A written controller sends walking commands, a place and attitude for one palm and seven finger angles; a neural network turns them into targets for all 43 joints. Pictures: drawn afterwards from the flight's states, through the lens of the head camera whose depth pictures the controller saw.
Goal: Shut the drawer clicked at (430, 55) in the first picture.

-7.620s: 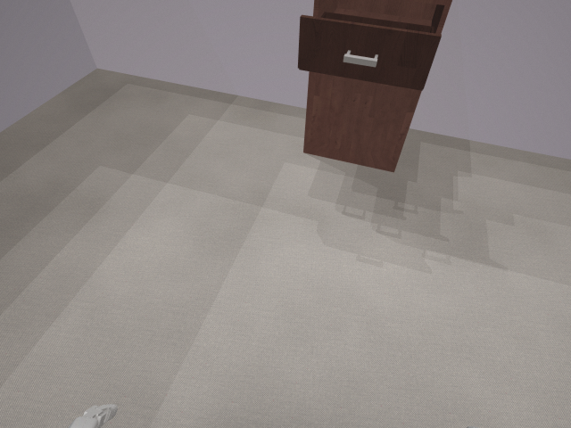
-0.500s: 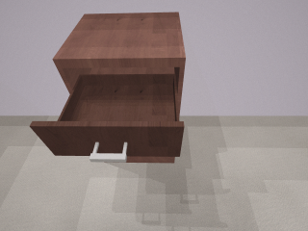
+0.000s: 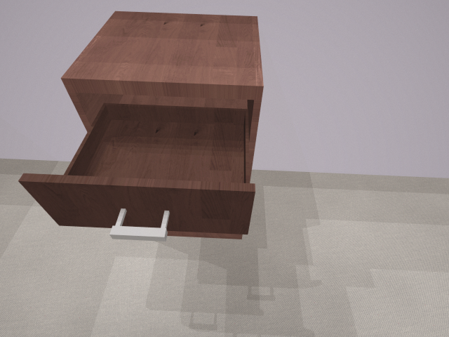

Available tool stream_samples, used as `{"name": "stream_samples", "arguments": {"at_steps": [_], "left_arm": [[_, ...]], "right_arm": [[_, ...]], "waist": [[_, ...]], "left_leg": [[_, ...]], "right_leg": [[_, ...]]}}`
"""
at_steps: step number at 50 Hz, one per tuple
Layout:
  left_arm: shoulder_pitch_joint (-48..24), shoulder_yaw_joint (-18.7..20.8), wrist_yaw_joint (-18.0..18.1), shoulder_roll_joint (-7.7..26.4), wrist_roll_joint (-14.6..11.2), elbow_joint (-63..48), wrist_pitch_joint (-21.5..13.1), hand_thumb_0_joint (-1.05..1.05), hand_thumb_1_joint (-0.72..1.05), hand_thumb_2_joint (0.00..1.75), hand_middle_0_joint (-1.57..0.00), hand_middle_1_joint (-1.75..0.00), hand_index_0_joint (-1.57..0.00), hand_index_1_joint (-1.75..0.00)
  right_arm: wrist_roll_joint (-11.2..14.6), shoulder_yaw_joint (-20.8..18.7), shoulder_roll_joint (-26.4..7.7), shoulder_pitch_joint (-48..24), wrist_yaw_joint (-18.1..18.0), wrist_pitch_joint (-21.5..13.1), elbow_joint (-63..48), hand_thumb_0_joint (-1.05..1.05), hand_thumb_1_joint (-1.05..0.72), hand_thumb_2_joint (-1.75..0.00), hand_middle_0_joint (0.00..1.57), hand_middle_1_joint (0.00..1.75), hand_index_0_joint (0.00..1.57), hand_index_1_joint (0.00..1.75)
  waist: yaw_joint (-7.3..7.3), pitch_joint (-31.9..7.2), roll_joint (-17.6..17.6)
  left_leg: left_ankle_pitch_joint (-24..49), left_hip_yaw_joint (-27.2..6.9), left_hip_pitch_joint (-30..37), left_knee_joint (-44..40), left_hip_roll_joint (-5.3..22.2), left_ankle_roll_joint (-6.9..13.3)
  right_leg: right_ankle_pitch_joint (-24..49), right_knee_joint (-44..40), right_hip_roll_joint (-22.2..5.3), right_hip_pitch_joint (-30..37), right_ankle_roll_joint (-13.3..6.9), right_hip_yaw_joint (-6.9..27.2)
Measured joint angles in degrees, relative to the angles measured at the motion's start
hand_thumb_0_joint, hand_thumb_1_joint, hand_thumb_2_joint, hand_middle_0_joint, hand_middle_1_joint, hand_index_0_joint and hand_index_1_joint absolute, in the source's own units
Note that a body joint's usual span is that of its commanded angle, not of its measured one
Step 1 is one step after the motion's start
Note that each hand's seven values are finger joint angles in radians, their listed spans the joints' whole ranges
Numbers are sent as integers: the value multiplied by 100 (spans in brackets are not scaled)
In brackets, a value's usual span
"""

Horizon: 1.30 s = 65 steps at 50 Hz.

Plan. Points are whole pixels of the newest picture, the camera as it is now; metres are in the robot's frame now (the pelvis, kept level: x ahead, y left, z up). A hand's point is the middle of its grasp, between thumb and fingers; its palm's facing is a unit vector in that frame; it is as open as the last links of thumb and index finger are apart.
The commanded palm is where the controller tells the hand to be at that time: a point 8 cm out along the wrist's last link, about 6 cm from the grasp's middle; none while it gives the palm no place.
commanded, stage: come to a stop and stand still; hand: left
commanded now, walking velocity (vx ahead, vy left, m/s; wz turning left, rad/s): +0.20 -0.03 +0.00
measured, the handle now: (141, 224) +0.34 +0.20 -0.04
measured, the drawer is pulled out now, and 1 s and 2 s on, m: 0.29 0.29 0.29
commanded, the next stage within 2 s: look again from close up in 1.66 s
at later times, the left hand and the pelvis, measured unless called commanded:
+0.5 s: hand out of the picture +0.03 +0.19 -0.16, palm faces +0.01 -0.96 -0.26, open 7.3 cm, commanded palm none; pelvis +0.00 +0.00 +0.01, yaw -1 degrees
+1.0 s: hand out of the picture -0.04 +0.22 -0.17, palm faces +0.01 -0.98 -0.21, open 7.3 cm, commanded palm none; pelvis -0.03 +0.04 +0.00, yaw +0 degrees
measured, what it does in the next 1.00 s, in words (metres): shifts its weight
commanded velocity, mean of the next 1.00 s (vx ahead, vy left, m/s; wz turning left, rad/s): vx -0.04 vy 0.01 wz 0.00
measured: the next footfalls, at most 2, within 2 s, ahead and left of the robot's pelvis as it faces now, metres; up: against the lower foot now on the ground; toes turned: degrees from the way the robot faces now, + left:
none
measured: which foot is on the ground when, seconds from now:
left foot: down 0.00-1.00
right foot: down 0.00-1.00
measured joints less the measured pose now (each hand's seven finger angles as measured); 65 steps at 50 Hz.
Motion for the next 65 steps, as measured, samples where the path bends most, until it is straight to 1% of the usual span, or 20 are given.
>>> {"name": "stream_samples", "arguments": {"at_steps": [7, 13, 16, 19, 21, 22, 24, 26, 27, 28, 29, 30, 32, 33, 35, 39, 44, 49, 57, 65], "left_arm": [[-10, 36, 60, -21, -42, 67, -75, 0, 91, 90, -20, -30, -20, -30], [-246, 16, 155, -89, -72, -61, -74, 0, 91, 90, -20, -30, -20, -30], [-308, 46, 185, -2, -59, -155, -12, 1, 93, 90, -20, -30, -21, -30], [-388, 69, 188, 100, -50, -271, -4, 1, 92, 90, -20, -30, -21, -30], [-503, 79, 193, 148, -44, -295, -5, 1, 92, 90, -20, -30, -21, -30], [-561, 78, 222, 142, -20, -301, -38, 1, 92, 90, -20, -30, -20, -30], [-561, 104, 257, 129, 30, -464, -145, 1, 92, 90, -20, -30, -20, -30], [-513, 98, 266, 113, 70, -607, -212, 0, 92, 90, -20, -30, -20, -30], [-474, 85, 263, 115, 81, -666, -208, 0, 91, 90, -20, -30, -20, -30], [-439, 67, 255, 124, 70, -698, -186, 0, 91, 90, -20, -30, -21, -30], [-404, 50, 242, 134, 44, -718, -145, 0, 91, 90, -20, -30, -21, -30], [-379, 36, 226, 149, 15, -720, -91, 0, 91, 90, -20, -30, -21, -30], [-410, 56, 211, 215, -23, -689, 67, 0, 91, 90, -20, -30, -21, -30], [-427, 70, 208, 231, -16, -692, 121, 0, 91, 90, -20, -30, -21, -30], [-464, 52, 182, 208, 14, -687, 147, 0, 91, 90, -20, -30, -21, -30], [-353, -19, 107, 167, 14, -735, 81, 0, 91, 90, -20, -30, -20, -30], [-182, -23, 59, 152, 2, -670, 131, 0, 91, 90, -20, -30, -20, -30], [-47, 4, 51, 169, -4, -541, 126, 0, 91, 90, -20, -30, -20, -30], [94, -49, 72, 70, -19, -230, 38, 0, 91, 90, -20, -30, -20, -30], [24, -104, 104, -83, -40, -24, -8, 0, 91, 90, -20, -30, -20, -30]], "right_arm": [[34, 41, 106, -27, -97, -98, 98, 0, -91, -90, 20, 30, 20, 30], [91, -3, 37, -244, -201, -3, 51, 1, -93, -90, 20, 30, 20, 30], [111, -61, -37, -316, -199, 0, -49, 2, -93, -90, 20, 30, 20, 30], [115, -90, -103, -414, -182, -7, -160, 1, -93, -90, 20, 30, 20, 30], [106, -103, -125, -540, -180, -5, -177, 1, -93, -90, 20, 30, 20, 30], [113, -120, -158, -596, -154, 36, -226, 1, -93, -90, 20, 30, 20, 30], [96, -166, -230, -675, -77, 108, -464, 1, -93, -90, 20, 30, 20, 30], [84, -205, -297, -753, -41, 119, -672, 1, -92, -90, 20, 30, 20, 30], [90, -212, -321, -791, -26, 116, -761, 1, -92, -90, 20, 30, 20, 30], [92, -210, -339, -820, -12, 99, -838, 1, -92, -90, 20, 30, 20, 30], [82, -202, -363, -817, 2, 63, -914, 1, -92, -90, 20, 30, 20, 30], [66, -198, -384, -784, 7, 20, -973, 0, -92, -90, 20, 30, 20, 30], [28, -169, -345, -713, -5, 25, -993, 0, -92, -90, 20, 30, 20, 30], [9, -144, -330, -685, -1, 62, -991, 0, -92, -90, 20, 30, 20, 30], [-2, -105, -325, -641, 9, 138, -957, 0, -91, -90, 20, 30, 20, 30], [7, -80, -257, -582, 45, 216, -960, 0, -92, -90, 20, 30, 20, 30], [-14, -99, -291, -390, 67, 164, -936, -1, -94, -90, 20, 30, 20, 30], [-5, -74, -283, -67, 69, 161, -644, 0, -93, -90, 20, 30, 20, 30], [44, -31, -176, 103, 45, 109, -256, 0, -91, -90, 20, 30, 20, 30], [57, 23, -25, -50, -15, 11, -87, 1, -92, -90, 20, 30, 20, 30]], "waist": [[5, 96, -54], [5, 183, -21], [16, 152, -22], [20, 119, -18], [16, 186, -7], [-1, 210, 51], [11, 266, 121], [35, 317, 161], [33, 325, 165], [9, 327, 164], [-30, 313, 191], [-61, 277, 226], [-32, 161, 111], [0, 114, 82], [24, 52, 165], [26, -30, 258], [-62, -21, 212], [-40, -19, 95], [-4, -8, 92], [-13, -16, 79]], "left_leg": [[-202, -12, 75, 112, 9, -37], [251, 62, 218, -147, -21, -23], [396, 128, 293, -382, -40, -4], [250, 172, 288, -589, -53, -21], [157, 182, 253, -624, -50, -44], [225, 168, 66, -392, 6, -77], [-29, 41, -462, 572, 10, 41], [-358, -2, -782, 1071, -51, 100], [-339, 19, -828, 996, -92, 117], [-62, 49, -785, 713, -138, 134], [441, 77, -688, 370, -154, 167], [738, 80, -600, 242, -150, 241], [439, 151, -579, 469, -267, 355], [320, 177, -569, 537, -300, 387], [280, 126, -556, 545, -299, 404], [561, 115, -596, 225, -308, 405], [834, 137, -682, -135, -348, 452], [970, 126, -659, -367, -428, 498], [1005, 113, -510, -564, -445, 485], [915, 122, -351, -561, -408, 441]], "right_leg": [[-219, 114, 3, 81, -9, -12], [208, 15, -49, 147, 23, -38], [312, -100, -67, 152, 31, -10], [111, -304, -65, 139, 36, 27], [5, -329, -59, 96, 22, 35], [124, -338, -25, 42, 18, -4], [270, -351, 27, -55, 37, -2], [315, -332, 42, -76, 20, 48], [310, -265, 30, -88, 17, 77], [277, -134, 8, -101, 26, 93], [205, 54, 1, -117, 46, 83], [86, 275, 1, -132, 79, 66], [-282, 567, -112, -155, 118, 154], [-283, 602, -133, -152, 117, 200], [-106, 510, -125, -87, 180, 158], [151, 178, -114, -123, 169, 151], [221, -41, -117, -271, 177, 209], [450, -216, -148, -275, 177, 257], [535, -447, -157, -113, 275, 259], [487, -505, -120, 64, 261, 275]]}}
